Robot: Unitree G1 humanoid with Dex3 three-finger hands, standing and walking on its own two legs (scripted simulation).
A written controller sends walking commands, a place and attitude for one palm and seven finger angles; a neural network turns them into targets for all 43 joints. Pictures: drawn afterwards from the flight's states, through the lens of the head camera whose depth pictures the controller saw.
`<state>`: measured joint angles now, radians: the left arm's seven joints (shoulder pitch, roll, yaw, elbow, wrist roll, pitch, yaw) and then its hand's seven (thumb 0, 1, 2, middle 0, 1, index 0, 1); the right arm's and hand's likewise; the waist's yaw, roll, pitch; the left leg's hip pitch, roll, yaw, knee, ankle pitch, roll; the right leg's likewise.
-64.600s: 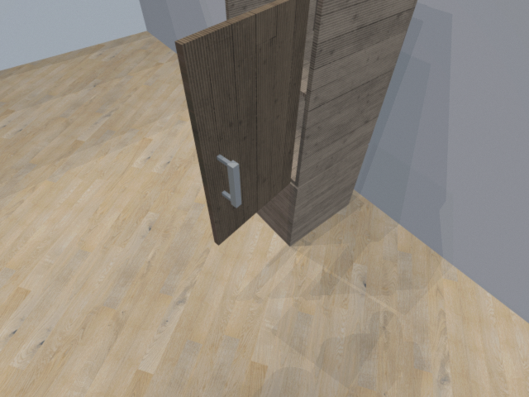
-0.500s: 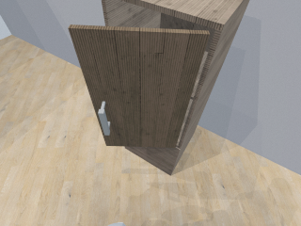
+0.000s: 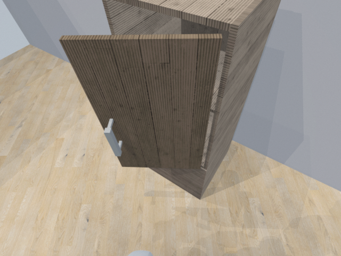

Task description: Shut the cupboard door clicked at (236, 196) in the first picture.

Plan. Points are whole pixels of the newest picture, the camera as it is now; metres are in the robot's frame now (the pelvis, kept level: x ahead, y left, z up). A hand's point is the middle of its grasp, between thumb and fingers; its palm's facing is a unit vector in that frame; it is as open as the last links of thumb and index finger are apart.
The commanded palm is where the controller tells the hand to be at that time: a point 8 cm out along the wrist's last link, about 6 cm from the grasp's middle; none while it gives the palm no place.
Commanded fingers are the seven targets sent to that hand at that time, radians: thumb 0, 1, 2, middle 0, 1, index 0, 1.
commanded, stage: come to a stop and stand still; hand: left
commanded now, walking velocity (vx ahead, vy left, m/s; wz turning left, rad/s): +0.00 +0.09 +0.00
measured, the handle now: (114, 138) +0.46 +0.23 -0.08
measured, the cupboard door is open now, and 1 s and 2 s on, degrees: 31 31 31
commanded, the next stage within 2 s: look again from close up in 0.64 s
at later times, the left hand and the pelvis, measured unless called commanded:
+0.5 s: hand out of the picture +0.00 +0.26 -0.17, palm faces -0.02 -0.97 -0.26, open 7.4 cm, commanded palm none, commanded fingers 0.00 0.90 0.90 -0.20 -0.30 -0.20 -0.30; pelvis -0.03 +0.06 -0.01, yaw -2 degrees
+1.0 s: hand out of the picture +0.01 +0.22 -0.17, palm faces -0.04 -0.98 -0.21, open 7.3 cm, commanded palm none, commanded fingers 0.00 0.90 0.90 -0.20 -0.30 -0.20 -0.30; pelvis -0.02 +0.04 +0.00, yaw -2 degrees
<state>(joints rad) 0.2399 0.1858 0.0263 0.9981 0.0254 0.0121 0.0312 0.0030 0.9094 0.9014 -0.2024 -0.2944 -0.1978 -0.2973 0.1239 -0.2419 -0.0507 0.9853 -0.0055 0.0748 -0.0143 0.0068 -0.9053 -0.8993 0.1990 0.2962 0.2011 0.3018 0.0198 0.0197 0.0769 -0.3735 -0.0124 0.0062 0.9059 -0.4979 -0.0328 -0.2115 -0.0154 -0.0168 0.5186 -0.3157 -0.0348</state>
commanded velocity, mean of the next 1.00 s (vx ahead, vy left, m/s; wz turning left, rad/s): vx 0.00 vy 0.00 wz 0.00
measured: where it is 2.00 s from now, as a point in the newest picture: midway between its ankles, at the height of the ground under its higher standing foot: outside the picture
